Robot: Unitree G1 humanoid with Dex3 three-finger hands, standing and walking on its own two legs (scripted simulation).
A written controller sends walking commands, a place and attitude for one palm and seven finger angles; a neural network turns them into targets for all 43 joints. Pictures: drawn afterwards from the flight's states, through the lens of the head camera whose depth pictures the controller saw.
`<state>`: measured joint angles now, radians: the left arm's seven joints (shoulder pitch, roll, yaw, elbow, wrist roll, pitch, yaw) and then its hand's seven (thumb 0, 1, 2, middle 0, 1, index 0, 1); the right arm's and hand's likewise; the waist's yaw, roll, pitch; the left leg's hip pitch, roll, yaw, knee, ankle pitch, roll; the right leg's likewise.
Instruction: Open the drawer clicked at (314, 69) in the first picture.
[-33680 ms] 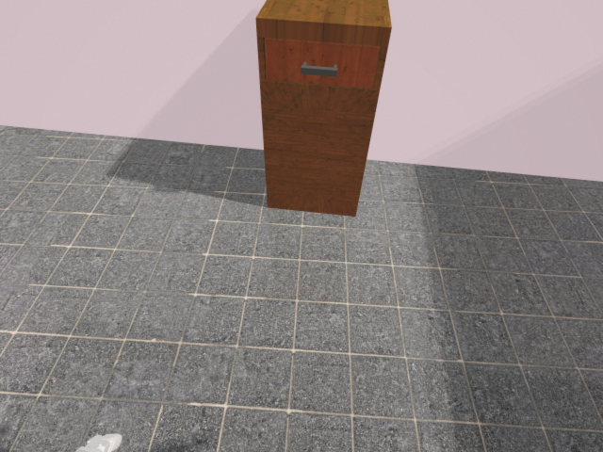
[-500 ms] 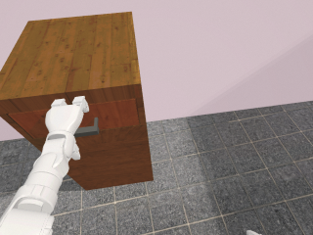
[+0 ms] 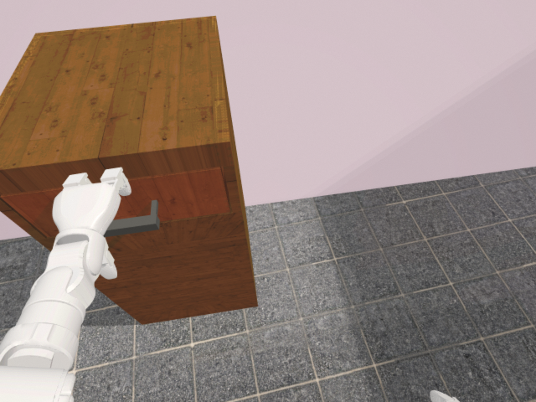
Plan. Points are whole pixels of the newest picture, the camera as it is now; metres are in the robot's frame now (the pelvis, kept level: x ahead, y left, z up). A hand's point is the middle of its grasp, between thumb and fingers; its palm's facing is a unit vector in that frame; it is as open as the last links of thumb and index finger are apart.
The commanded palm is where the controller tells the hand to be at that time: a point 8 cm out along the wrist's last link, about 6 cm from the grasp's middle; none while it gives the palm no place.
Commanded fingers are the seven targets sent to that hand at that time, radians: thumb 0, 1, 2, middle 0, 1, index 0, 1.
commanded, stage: re-aim the fingers above the handle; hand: left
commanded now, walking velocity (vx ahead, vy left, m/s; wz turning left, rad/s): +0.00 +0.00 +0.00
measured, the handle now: (126, 217) +0.43 +0.30 -0.04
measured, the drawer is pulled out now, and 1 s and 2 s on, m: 0.00 0.00 0.00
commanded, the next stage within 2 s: lower the fingers behind the handle in 0.16 s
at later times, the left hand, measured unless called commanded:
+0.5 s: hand (108, 225) +0.38 +0.29 +0.01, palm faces -0.04 -0.01 -1.00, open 13.8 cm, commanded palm +0.36 +0.29 +0.06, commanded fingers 0.00 -0.50 0.30 -0.30 -1.20 -0.30 -1.20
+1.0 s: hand (119, 239) +0.38 +0.29 -0.03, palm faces -0.08 -0.01 -1.00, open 13.9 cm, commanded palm +0.36 +0.28 +0.03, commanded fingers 0.00 -0.50 0.30 -0.30 -1.20 -0.30 -1.20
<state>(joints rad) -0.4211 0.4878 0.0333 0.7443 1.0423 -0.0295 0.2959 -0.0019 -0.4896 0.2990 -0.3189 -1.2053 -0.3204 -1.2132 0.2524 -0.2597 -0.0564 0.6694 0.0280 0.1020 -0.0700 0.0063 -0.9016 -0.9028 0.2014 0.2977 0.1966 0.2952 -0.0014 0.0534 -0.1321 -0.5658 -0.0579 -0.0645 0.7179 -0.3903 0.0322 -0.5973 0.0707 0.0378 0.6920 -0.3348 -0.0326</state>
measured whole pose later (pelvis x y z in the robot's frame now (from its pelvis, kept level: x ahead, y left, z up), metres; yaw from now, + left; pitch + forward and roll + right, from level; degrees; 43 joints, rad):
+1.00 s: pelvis -0.01 +0.01 -0.02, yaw +0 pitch +18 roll -1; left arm -0.47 0.43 0.01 0.86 1.06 0.03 0.40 0.00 -0.49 0.30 -0.32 -1.21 -0.31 -1.20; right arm 0.26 -0.24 -0.05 0.70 0.01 0.10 -0.04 0.01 -0.90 -0.90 0.20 0.30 0.20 0.30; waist -0.02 0.05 -0.15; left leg -0.71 -0.07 -0.05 0.84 -0.43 0.05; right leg -0.74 0.07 0.04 0.80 -0.36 -0.02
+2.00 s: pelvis -0.02 +0.01 -0.04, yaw -1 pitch +21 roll -2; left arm -0.48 0.46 0.05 0.89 1.08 -0.05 0.46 0.00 -0.49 0.30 -0.32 -1.20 -0.32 -1.21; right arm 0.27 -0.26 -0.05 0.71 -0.01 0.10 -0.03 0.00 -0.90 -0.90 0.20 0.30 0.20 0.30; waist -0.04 0.05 -0.18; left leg -0.87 -0.06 -0.05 0.98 -0.48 0.04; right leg -0.89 0.08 0.03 0.92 -0.41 -0.02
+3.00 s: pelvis -0.01 +0.01 -0.03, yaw -1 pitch +21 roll -2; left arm -0.42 0.45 0.04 0.83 1.06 -0.02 0.45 0.00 0.76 0.80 -0.37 -1.35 -0.38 -1.34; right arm 0.27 -0.25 -0.06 0.70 0.00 0.11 -0.02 0.00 -0.90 -0.90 0.20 0.30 0.20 0.30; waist -0.03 0.05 -0.18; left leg -0.82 -0.05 -0.05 0.94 -0.48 0.05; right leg -0.84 0.08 0.04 0.88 -0.40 -0.02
